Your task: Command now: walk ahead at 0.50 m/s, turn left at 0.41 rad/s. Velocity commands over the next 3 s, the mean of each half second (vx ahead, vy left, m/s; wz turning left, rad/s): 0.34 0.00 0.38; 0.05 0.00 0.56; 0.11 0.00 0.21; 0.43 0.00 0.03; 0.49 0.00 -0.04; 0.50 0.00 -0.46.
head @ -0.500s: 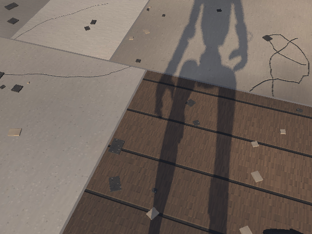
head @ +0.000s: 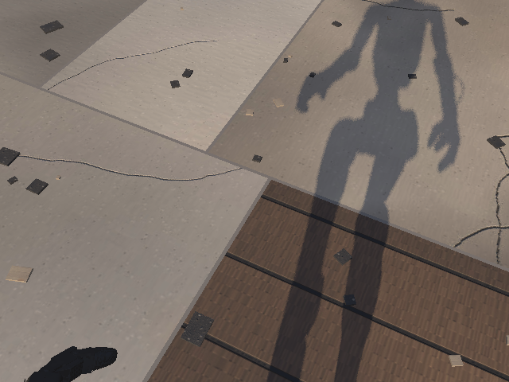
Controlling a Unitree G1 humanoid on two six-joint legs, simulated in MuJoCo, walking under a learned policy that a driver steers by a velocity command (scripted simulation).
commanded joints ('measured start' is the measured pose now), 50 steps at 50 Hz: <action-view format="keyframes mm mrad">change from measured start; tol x32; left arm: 1 -18 123 35 -69 -4 -31 -11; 5 420 244 89 49 -5 -18 -9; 50 120 185 65 -76 55 97 30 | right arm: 1 22 -135 -33 -38 -7 1 -9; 50 -137 -207 -73 -270 -20 72 -17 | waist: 1 46 166 -30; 5 155 -269 -372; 10 105 -41 7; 28 64 328 -423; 50 70 -154 -72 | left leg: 1 11 279 -216 2 316 111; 6 -697 88 -19 901 -186 -44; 25 -243 101 222 81 275 -2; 27 205 396 -211 104 1076 197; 45 -208 231 -307 -58 113 103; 50 -521 19 -8 666 -217 -102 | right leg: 1 129 16 -32 -36 -88 -45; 5 961 -392 703 -165 -439 -374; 14 418 -193 -10 -257 448 -252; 25 494 -173 -183 76 375 -147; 27 72 43 -244 634 -537 -11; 29 -98 59 16 889 -703 1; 46 316 64 -33 -27 -291 -30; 50 346 -350 377 -215 -113 -304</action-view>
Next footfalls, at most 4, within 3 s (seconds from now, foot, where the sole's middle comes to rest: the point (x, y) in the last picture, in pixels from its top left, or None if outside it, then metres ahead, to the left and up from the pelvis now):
0.06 right None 0.21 -0.14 -0.77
0.52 left None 0.39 0.12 -0.77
0.94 right None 0.43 -0.10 -0.77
1.30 left None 0.26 0.10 -0.77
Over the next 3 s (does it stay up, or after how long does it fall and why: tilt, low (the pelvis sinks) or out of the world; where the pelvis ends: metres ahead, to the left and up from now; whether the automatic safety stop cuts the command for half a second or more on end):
stays up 1.02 0.35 0.01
